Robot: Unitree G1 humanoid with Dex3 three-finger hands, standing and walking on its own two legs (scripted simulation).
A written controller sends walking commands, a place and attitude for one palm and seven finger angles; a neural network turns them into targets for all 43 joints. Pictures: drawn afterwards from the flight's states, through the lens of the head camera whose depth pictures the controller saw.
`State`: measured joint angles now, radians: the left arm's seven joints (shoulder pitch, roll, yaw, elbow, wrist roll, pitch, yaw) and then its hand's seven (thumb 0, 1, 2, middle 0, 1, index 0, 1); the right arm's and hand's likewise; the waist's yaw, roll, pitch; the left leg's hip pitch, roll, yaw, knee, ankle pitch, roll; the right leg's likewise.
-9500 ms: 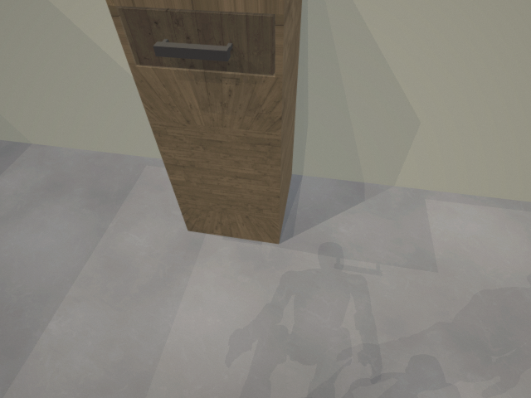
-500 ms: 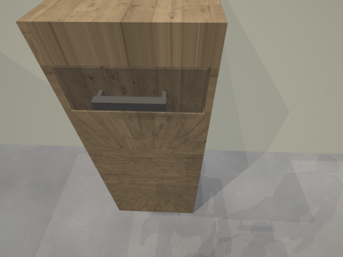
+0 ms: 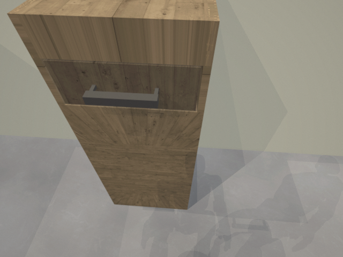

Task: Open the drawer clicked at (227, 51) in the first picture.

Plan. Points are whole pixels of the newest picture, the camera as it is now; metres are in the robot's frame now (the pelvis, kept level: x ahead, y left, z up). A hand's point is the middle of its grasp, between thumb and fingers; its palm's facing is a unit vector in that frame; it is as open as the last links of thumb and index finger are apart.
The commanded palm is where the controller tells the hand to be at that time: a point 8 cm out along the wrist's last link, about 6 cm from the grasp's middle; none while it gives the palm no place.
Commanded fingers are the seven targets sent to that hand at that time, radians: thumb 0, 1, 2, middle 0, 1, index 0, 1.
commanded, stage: raise the hand with hooked fingers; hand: left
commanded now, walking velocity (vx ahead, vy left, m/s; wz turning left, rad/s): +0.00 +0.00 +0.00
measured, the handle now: (123, 94) +0.47 +0.16 +0.12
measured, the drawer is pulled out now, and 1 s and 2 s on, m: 0.00 0.00 0.00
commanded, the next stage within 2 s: move the hooked fingers above the handle in 1.96 s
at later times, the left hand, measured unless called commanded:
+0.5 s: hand out of the picture +0.13 +0.19 -0.04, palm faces -0.10 -0.17 -0.98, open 8.7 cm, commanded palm +0.14 +0.21 +0.04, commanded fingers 0.00 0.34 0.66 -0.24 -0.66 -0.24 -0.66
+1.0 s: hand (61, 190) +0.22 +0.23 +0.09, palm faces +0.06 -0.10 -0.99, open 11.7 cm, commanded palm +0.20 +0.24 +0.15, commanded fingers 0.00 -0.24 0.41 -0.28 -1.03 -0.28 -1.03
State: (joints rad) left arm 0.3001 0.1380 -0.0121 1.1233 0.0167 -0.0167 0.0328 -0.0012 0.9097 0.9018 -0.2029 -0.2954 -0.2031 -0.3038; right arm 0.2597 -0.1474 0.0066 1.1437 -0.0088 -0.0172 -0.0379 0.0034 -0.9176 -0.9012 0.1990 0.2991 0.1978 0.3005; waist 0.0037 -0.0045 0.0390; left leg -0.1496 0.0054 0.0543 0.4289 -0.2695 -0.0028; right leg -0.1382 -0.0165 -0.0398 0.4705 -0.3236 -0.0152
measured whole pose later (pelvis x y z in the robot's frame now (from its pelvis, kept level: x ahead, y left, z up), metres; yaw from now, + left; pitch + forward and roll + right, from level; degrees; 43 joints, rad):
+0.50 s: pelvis -0.05 -0.03 -0.03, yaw -1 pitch +6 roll +3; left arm 0.43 0.34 -0.10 -0.01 1.04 -0.05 0.35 0.00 0.57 0.76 -0.23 -0.51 -0.24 -0.52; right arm 0.06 -0.28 -0.05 0.53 -0.05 0.07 0.02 0.01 -0.91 -0.90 0.20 0.30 0.20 0.30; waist 0.11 -0.01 -0.06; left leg -0.47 0.03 0.07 0.68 -0.31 -0.02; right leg -0.50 0.00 -0.02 0.79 -0.39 -0.07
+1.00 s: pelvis -0.03 +0.01 +0.00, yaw -1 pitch +1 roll +1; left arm 0.19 0.48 -0.01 -0.18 0.90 0.00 0.10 0.00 -0.02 0.51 -0.29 -0.89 -0.29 -0.90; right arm 0.15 -0.27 0.00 0.62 -0.02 0.12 -0.03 0.01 -0.91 -0.90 0.20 0.30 0.20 0.30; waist 0.07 0.08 -0.01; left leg -0.26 0.00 0.06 0.50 -0.26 0.01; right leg -0.25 -0.02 -0.02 0.55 -0.31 -0.01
